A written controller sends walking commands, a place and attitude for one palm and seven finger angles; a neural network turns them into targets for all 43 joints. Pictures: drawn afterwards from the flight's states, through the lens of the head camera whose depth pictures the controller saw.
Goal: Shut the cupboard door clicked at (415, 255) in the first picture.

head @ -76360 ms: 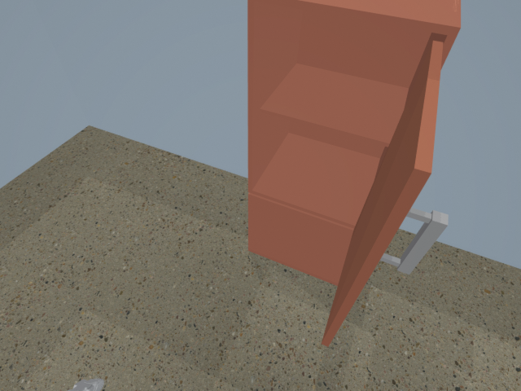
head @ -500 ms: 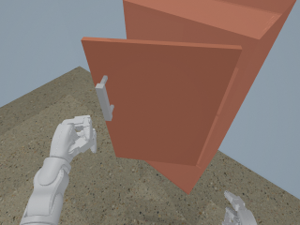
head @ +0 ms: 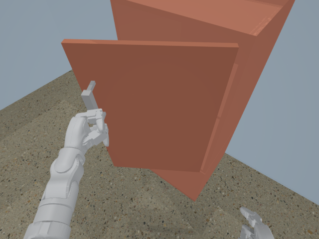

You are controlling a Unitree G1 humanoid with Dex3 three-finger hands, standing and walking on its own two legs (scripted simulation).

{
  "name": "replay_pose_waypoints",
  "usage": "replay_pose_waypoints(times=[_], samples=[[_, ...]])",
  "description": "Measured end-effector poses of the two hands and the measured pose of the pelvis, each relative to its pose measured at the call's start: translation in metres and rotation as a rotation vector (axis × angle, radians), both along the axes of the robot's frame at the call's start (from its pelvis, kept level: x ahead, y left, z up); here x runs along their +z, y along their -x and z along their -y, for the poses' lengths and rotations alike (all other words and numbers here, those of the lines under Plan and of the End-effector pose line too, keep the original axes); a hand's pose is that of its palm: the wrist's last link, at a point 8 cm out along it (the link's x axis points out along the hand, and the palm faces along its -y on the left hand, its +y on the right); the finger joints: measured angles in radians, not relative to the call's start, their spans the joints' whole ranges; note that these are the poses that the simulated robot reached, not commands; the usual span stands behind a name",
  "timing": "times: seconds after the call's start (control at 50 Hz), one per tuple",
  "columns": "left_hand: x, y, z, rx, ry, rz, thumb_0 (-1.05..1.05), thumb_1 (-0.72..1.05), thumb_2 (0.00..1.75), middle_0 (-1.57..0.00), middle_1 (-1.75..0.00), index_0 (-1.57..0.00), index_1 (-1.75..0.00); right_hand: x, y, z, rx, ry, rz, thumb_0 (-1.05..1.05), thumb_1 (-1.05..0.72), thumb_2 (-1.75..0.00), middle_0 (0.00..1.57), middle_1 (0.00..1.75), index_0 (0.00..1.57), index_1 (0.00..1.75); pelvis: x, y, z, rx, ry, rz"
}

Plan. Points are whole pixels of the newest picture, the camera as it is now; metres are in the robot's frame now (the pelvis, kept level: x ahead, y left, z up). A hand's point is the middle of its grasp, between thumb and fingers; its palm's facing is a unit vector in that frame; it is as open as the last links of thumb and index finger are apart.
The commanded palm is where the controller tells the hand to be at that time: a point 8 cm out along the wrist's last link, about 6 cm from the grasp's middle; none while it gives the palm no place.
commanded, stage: bring the fist close to the handle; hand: left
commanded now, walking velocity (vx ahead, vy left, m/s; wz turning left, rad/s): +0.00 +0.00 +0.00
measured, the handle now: (96, 106) +0.44 +0.19 +0.10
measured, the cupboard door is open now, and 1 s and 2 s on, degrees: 33 25 12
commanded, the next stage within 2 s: push the door shut along its arc in 0.30 s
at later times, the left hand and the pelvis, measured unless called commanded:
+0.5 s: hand (99, 131) +0.35 +0.16 +0.10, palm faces -0.06 -1.00 -0.03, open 3.1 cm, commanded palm +0.33 +0.21 +0.10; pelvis -0.01 +0.02 +0.00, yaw +0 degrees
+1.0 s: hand (107, 113) +0.41 +0.16 +0.10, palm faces -0.18 -0.98 -0.03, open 3.2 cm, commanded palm +0.40 +0.20 +0.10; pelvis -0.01 +0.04 +0.00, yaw +1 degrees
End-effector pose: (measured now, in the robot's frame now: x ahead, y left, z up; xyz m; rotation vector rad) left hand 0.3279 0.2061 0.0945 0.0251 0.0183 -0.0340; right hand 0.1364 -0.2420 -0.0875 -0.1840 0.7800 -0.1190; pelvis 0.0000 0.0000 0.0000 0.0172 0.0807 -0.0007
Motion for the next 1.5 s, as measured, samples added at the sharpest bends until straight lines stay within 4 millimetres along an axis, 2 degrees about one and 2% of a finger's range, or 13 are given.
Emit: replay_pose_waypoints(times=[0.12, 0.2, 0.3, 0.38, 0.54, 0.68, 0.98, 1.3, 1.5], samples=[[0.012, 0.001, -0.016, 0.037, -0.013, 0.066, 0.02, 0.90, 0.90, -1.30, -1.50, -1.30, -1.50, 0.001, 0.005, 0.005, -0.016, 0.001, -0.015, 0.01, -0.91, -0.90, 0.20, 0.30, 0.20, 0.30, 0.001, -0.002, 0.000, -0.009, 0.000, -0.001], [0.007, 0.008, -0.022, 0.020, -0.011, 0.035, 0.02, 0.90, 0.90, -1.30, -1.50, -1.30, -1.50, 0.001, 0.006, 0.004, -0.020, 0.002, -0.017, 0.01, -0.91, -0.90, 0.20, 0.30, 0.20, 0.30, 0.001, -0.001, -0.004, -0.006, 0.005, 0.002], [-0.003, 0.016, -0.018, -0.008, 0.009, 0.004, 0.02, 0.90, 0.90, -1.30, -1.50, -1.30, -1.50, 0.003, 0.004, -0.001, -0.018, 0.016, -0.005, 0.01, -0.91, -0.90, 0.20, 0.30, 0.20, 0.30, 0.001, 0.003, -0.010, 0.003, 0.012, 0.011], [0.002, 0.014, -0.012, -0.018, 0.012, 0.043, 0.02, 0.90, 0.90, -1.30, -1.50, -1.30, -1.50, 0.006, 0.001, -0.010, -0.007, 0.023, 0.012, 0.01, -0.91, -0.90, 0.20, 0.30, 0.20, 0.30, 0.001, 0.006, -0.015, 0.006, 0.017, 0.015], [0.009, -0.004, -0.007, -0.047, -0.011, 0.046, 0.02, 0.90, 0.90, -1.30, -1.50, -1.30, -1.50, 0.005, 0.005, -0.030, 0.001, -0.005, 0.015, 0.01, -0.91, -0.90, 0.20, 0.30, 0.20, 0.30, 0.001, 0.008, -0.025, 0.008, 0.021, 0.014], [0.004, -0.022, -0.006, -0.085, 0.000, 0.012, 0.02, 0.90, 0.90, -1.30, -1.50, -1.30, -1.50, -0.001, 0.021, -0.035, -0.013, -0.002, -0.042, 0.01, -0.91, -0.90, 0.20, 0.30, 0.21, 0.30, 0.001, 0.009, -0.031, 0.005, 0.023, 0.011], [0.006, -0.066, -0.007, -0.141, -0.006, -0.002, 0.02, 0.90, 0.90, -1.31, -1.50, -1.31, -1.50, -0.016, 0.070, -0.021, -0.069, 0.040, -0.197, 0.01, -0.91, -0.90, 0.20, 0.30, 0.20, 0.30, -0.003, 0.014, -0.037, 0.016, 0.029, -0.031], [0.007, -0.114, 0.017, -0.237, -0.006, -0.011, 0.02, 0.90, 0.90, -1.30, -1.50, -1.30, -1.50, -0.027, 0.116, -0.006, -0.134, 0.056, -0.334, 0.01, -0.91, -0.90, 0.20, 0.30, 0.20, 0.30, -0.010, 0.014, -0.031, 0.011, 0.029, -0.106], [0.009, -0.132, 0.028, -0.263, 0.007, -0.017, 0.02, 0.90, 0.90, -1.30, -1.50, -1.30, -1.50, -0.029, 0.132, 0.001, -0.173, 0.055, -0.378, 0.01, -0.91, -0.90, 0.20, 0.30, 0.20, 0.30, -0.013, 0.011, -0.024, -0.001, 0.028, -0.133]])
